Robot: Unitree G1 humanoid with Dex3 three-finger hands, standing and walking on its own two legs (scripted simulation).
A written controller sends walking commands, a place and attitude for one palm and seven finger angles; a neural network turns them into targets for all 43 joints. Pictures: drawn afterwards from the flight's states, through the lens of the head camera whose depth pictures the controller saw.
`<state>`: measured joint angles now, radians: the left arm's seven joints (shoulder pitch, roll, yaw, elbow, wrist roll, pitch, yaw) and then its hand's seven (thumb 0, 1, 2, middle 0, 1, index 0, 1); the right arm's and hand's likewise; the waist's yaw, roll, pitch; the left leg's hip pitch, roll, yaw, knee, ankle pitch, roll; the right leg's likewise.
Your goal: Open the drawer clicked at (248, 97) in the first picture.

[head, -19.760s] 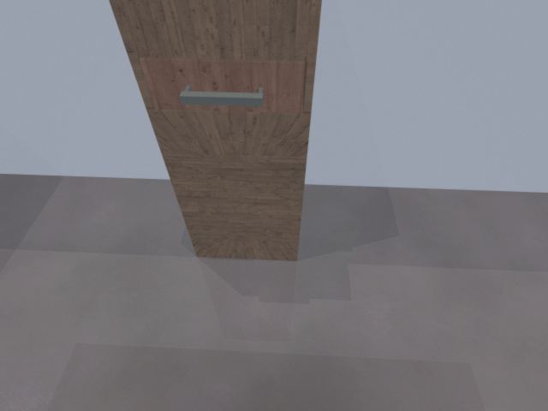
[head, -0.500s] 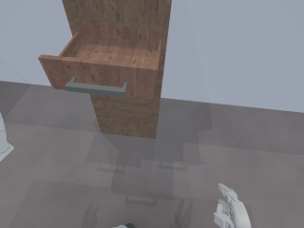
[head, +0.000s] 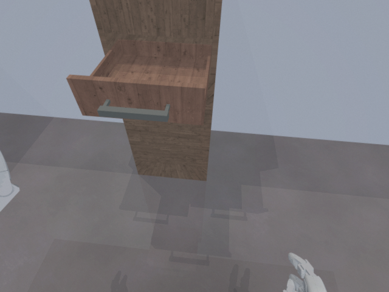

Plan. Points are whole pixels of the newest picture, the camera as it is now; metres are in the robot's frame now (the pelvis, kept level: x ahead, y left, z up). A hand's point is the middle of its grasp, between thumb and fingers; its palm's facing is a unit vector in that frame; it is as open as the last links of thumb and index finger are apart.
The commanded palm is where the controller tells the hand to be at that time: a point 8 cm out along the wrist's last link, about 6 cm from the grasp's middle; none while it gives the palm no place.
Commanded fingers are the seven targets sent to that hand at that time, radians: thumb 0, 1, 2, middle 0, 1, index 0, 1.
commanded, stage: let the arm hang, fingers relaxed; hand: left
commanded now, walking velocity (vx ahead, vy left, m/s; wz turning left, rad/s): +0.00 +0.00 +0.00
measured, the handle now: (135, 109) +0.58 +0.19 +0.05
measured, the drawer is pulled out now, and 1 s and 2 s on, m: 0.30 0.30 0.30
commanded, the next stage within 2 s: look to check the result in 1.20 s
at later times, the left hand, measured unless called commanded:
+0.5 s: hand out of the picture -0.05 +0.18 -0.17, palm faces +0.08 -0.98 -0.21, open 6.9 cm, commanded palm none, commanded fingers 0.00 0.90 0.90 -0.20 -0.30 -0.20 -0.30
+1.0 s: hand out of the picture -0.02 +0.18 -0.17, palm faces +0.06 -0.98 -0.21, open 7.3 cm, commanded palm none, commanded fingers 0.00 0.90 0.90 -0.20 -0.30 -0.20 -0.30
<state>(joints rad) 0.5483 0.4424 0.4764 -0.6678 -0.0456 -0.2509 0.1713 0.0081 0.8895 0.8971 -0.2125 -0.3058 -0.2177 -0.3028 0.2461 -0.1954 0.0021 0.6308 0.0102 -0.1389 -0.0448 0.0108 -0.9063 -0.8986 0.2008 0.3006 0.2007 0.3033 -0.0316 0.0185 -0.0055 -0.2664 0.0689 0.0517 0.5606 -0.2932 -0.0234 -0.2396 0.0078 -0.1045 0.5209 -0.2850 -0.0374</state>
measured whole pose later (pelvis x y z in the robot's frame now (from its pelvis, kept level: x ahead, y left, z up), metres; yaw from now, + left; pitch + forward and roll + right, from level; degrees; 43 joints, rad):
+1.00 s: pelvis -0.03 +0.01 +0.01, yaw +2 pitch -2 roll +0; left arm 0.25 0.14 0.01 1.11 0.02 0.01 0.04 0.01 0.93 0.90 -0.20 -0.30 -0.21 -0.30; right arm 0.30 -0.11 -0.02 1.11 -0.02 0.02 -0.04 0.01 -0.92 -0.90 0.20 0.30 0.20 0.30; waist -0.02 0.03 0.04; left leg -0.24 0.01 0.01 0.46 -0.19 0.00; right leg -0.20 0.02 -0.01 0.45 -0.22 -0.02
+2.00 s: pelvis +0.00 +0.00 +0.01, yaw +2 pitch -1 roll +0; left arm 0.22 0.15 0.02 1.12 0.01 0.00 0.04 0.00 0.91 0.90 -0.20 -0.30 -0.20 -0.30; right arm 0.25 -0.15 -0.02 1.12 -0.01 0.01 -0.04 0.00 -0.91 -0.90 0.20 0.30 0.20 0.30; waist -0.02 0.03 0.07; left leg -0.18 0.02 0.01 0.41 -0.21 -0.01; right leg -0.14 0.03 0.00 0.40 -0.24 -0.03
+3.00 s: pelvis -0.01 -0.01 +0.01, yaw +7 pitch -1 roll +0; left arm 0.19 0.18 0.04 1.09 0.01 0.01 0.04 0.00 0.91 0.90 -0.20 -0.30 -0.20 -0.30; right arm 0.21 -0.16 -0.03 1.08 -0.02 0.02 -0.04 0.00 -0.92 -0.90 0.20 0.30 0.20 0.30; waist 0.00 0.02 0.10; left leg -0.24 0.00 -0.08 0.48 -0.22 -0.02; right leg -0.17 0.01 -0.09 0.47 -0.28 -0.04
